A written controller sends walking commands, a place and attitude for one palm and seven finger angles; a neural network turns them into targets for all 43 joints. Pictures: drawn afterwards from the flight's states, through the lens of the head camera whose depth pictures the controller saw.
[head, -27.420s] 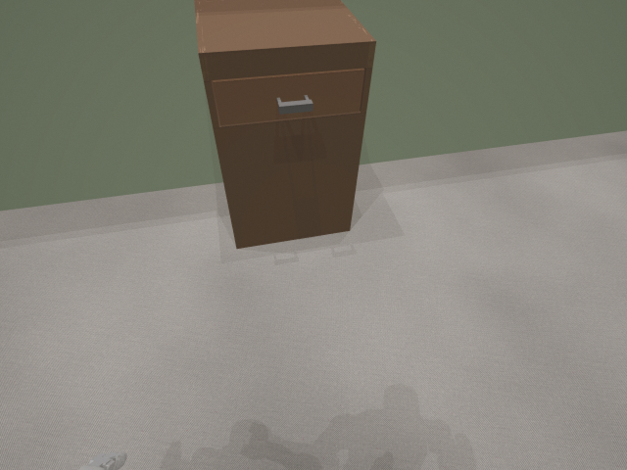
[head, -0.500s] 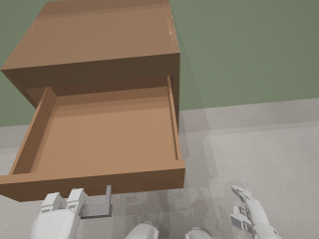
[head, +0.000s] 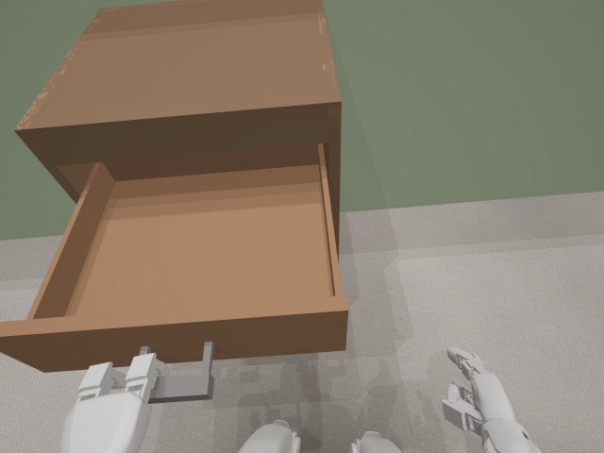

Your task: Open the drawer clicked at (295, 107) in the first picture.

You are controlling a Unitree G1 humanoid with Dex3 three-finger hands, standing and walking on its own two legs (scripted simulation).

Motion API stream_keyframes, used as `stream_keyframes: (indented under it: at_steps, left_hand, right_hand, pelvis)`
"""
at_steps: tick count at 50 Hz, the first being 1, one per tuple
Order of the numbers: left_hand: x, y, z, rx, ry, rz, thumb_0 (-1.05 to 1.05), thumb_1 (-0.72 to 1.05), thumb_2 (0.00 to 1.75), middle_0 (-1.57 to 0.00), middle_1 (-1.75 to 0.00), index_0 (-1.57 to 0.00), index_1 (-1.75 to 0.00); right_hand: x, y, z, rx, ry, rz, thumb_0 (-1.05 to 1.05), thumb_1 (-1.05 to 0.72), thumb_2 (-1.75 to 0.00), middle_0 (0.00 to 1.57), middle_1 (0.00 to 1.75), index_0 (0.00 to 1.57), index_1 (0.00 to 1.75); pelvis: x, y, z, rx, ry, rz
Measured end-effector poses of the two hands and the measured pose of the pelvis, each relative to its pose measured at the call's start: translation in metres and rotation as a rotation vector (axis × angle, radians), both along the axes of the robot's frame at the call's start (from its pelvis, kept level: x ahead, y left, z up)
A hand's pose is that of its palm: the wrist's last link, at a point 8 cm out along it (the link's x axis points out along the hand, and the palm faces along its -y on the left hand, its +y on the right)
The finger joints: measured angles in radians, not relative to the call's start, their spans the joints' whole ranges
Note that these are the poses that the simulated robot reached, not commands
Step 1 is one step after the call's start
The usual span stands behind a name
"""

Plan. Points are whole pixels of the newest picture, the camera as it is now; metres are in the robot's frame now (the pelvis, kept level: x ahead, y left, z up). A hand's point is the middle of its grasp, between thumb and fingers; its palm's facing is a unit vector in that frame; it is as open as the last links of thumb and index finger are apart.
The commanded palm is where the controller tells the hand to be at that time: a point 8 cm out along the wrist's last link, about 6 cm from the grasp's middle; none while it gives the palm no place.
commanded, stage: lift the hand off the handle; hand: left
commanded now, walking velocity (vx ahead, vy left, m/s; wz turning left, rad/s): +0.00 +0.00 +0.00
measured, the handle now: (173, 370) +0.22 +0.20 -0.01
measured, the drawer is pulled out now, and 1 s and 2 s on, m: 0.30 0.30 0.30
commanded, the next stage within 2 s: none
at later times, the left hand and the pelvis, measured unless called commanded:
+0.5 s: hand (137, 412) +0.17 +0.24 -0.02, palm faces -0.05 -0.11 -0.99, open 13.5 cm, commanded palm +0.15 +0.24 +0.05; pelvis +0.00 +0.01 +0.02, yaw -1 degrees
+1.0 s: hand (119, 406) +0.17 +0.24 +0.02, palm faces -0.04 -0.14 -0.99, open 13.6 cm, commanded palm +0.15 +0.23 +0.08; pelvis +0.01 +0.02 +0.04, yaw -1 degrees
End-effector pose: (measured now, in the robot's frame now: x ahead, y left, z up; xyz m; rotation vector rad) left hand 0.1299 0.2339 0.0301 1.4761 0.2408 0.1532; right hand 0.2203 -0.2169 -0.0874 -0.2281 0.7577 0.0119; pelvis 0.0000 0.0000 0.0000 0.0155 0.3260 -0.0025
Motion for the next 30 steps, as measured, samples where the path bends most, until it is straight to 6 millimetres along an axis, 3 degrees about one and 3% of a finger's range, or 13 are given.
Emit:
stream_keyframes:
  at_steps: [15,22,30]
  left_hand:
    - [0.022,-0.001,-0.001,0.006,-0.029,-0.016,0.0,-0.48,0.3,-0.32,-1.2,-0.35,-1.23]
    - [0.022,0.0,0.003,-0.008,0.001,-0.018,0.0,-0.49,0.3,-0.32,-1.2,-0.36,-1.22]
    - [0.02,0.009,0.02,-0.019,-0.019,-0.001,0.0,-0.49,0.3,-0.32,-1.2,-0.37,-1.21]
  right_hand:
    - [-0.023,0.004,-0.003,0.003,0.066,-0.046,0.01,-0.91,-0.9,0.2,0.3,0.2,0.3]
    - [-0.027,0.001,0.007,-0.01,0.075,-0.072,0.01,-0.91,-0.9,0.2,0.3,0.2,0.3]
    - [-0.019,0.0,0.025,-0.019,0.034,-0.072,0.01,-0.91,-0.9,0.2,0.3,0.2,0.3]
  pelvis:
    - [-0.003,0.005,0.006,-0.011,-0.012,-0.002]
    - [0.0,0.008,0.016,-0.014,-0.028,-0.007]
    - [0.005,0.013,0.024,-0.019,-0.049,-0.012]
